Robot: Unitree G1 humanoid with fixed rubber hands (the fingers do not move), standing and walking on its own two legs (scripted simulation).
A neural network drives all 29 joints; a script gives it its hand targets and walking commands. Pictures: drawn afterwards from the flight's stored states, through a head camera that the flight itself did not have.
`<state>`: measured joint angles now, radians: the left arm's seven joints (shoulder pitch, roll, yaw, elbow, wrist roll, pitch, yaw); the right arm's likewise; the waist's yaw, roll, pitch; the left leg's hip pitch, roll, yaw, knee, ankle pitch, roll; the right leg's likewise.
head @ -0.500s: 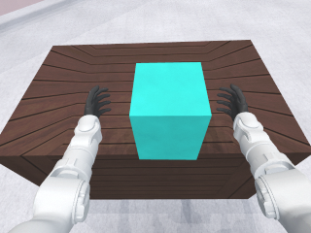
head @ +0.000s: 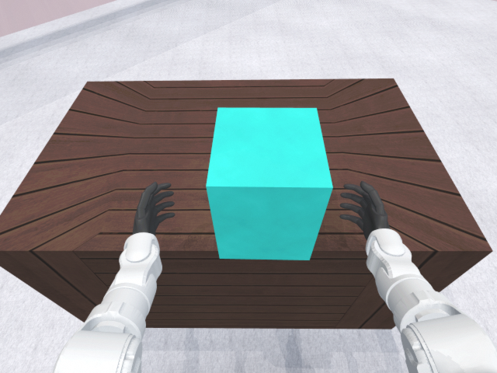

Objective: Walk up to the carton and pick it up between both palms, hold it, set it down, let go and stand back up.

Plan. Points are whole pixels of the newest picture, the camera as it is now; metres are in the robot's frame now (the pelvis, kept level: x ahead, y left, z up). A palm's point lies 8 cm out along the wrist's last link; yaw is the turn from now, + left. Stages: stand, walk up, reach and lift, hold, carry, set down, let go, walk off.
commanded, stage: set down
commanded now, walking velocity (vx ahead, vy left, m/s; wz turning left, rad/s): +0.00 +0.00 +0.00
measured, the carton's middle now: (265, 187) +0.48 -0.01 -0.01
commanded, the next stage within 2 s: let go in 1.68 s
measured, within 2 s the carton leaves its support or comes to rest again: neither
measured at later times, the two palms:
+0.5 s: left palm (143, 281) +0.28 +0.21 -0.03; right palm (381, 281) +0.28 -0.21 -0.03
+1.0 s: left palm (135, 311) +0.24 +0.22 -0.06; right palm (387, 316) +0.23 -0.21 -0.05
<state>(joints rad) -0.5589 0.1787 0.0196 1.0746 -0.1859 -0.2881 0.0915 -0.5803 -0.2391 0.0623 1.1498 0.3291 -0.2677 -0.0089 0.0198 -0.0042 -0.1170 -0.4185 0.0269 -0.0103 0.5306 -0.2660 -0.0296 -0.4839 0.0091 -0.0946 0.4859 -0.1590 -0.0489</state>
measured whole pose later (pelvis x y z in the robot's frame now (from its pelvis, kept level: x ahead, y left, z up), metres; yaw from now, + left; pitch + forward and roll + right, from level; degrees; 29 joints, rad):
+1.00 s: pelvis +0.02 +0.01 +0.01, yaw -2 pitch -1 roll +0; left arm 0.00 0.17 0.01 0.74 -0.06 -0.20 0.07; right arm -0.05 -0.17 0.02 0.97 0.15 -0.39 0.03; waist 0.02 -0.03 0.03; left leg -0.15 0.03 0.02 0.46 -0.30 -0.02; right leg -0.23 0.02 -0.06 0.44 -0.20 -0.04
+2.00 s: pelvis +0.02 +0.01 +0.01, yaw -3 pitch -5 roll +0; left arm 0.19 0.20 -0.02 0.49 -0.03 0.15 0.03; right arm 0.19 -0.15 -0.07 0.73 -0.04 -0.19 0.03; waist 0.03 -0.01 0.09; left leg -0.05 0.03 0.05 0.42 -0.28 -0.01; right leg -0.15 0.02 -0.03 0.40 -0.17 -0.03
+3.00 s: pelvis -0.02 +0.03 +0.00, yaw -2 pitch -4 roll +0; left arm 0.38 0.23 -0.01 0.84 0.02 -0.02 0.01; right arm 0.41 -0.23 0.01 0.82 -0.01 -0.02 0.00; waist 0.01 -0.01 0.00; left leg -0.17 -0.01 0.05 0.49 -0.26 0.02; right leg -0.26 -0.02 -0.03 0.47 -0.15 0.00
